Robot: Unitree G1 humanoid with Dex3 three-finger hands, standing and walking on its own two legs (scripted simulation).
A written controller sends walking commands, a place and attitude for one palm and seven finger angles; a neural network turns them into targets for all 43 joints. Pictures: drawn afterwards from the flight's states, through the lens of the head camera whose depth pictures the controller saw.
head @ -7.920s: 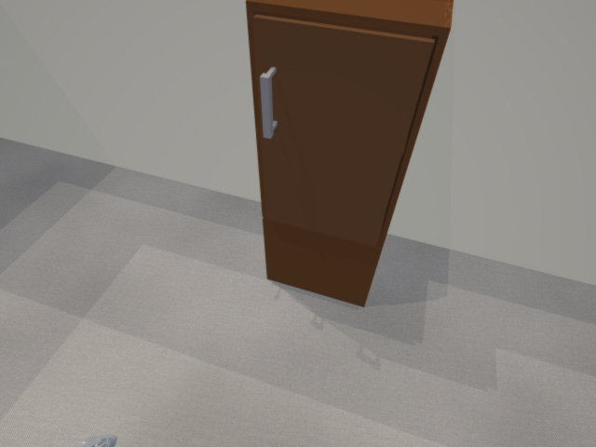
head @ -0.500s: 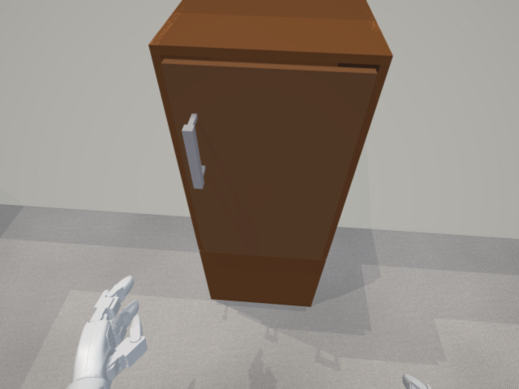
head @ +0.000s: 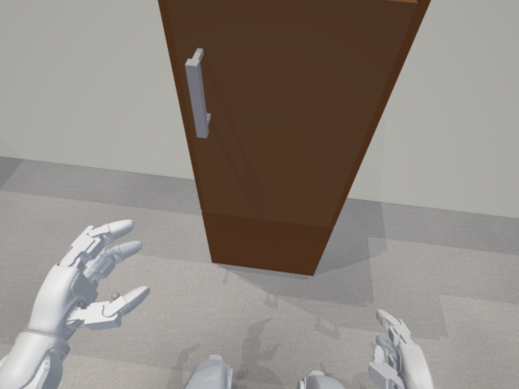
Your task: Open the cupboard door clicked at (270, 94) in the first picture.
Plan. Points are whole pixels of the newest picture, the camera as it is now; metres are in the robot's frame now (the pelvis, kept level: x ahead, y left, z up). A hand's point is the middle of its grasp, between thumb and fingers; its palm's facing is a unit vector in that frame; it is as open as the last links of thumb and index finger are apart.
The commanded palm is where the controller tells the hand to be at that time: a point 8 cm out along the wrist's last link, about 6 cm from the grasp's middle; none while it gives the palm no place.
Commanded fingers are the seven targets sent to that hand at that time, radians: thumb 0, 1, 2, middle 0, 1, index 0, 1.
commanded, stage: raise the hand with hooked fingers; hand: left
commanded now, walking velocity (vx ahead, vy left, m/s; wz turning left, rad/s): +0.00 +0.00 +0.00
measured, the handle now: (201, 95) +0.57 +0.15 +0.13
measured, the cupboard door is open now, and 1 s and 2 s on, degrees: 0 0 0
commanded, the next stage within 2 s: move the hooked fingers beside the handle in 1.42 s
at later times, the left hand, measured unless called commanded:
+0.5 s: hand (78, 250) +0.27 +0.26 +0.10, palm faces -0.03 -1.00 -0.06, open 13.1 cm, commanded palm +0.24 +0.31 +0.11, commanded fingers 0.00 -0.50 0.30 -0.30 -1.20 -0.30 -1.20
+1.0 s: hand (57, 195) +0.32 +0.29 +0.15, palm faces -0.03 -1.00 -0.04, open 14.0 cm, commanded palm +0.29 +0.33 +0.15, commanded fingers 0.00 -0.50 0.30 -0.30 -1.20 -0.30 -1.20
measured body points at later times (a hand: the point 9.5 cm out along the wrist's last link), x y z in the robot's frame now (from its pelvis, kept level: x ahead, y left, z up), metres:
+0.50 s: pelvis +0.01 +0.02 +0.03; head +0.04 +0.04 +0.48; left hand +0.26 +0.31 +0.11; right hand +0.18 -0.23 -0.03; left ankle +0.04 +0.13 -0.66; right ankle +0.02 -0.12 -0.66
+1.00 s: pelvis +0.02 +0.02 +0.05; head +0.04 +0.02 +0.50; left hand +0.31 +0.34 +0.15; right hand +0.17 -0.24 -0.03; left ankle +0.04 +0.13 -0.66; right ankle +0.02 -0.12 -0.66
